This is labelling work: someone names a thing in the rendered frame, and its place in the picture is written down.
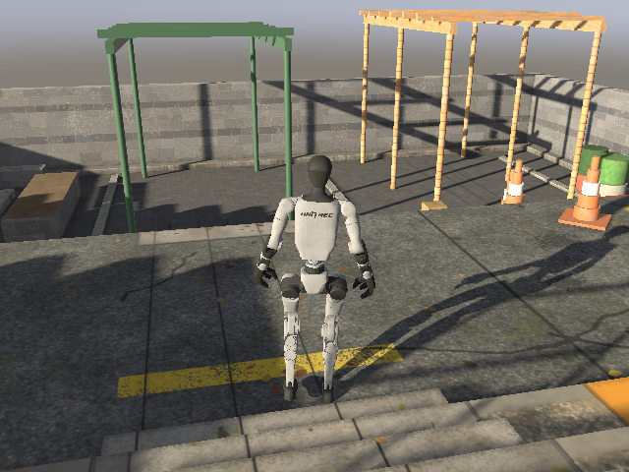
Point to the right robot thigh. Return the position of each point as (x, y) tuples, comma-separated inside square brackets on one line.
[(336, 293)]

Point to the robot left forearm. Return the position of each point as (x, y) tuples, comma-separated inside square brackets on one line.
[(266, 256)]

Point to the robot right forearm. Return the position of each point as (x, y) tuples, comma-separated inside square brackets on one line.
[(364, 263)]

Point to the right robot upper arm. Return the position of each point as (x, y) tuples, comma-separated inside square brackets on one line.
[(353, 226)]

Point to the humanoid robot torso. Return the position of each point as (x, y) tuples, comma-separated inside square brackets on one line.
[(316, 226)]

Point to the left robot hand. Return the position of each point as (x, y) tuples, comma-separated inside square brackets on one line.
[(264, 273)]

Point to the right robot hand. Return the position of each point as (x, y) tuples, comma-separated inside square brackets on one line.
[(368, 283)]

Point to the left robot upper arm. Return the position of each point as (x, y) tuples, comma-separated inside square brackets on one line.
[(287, 205)]

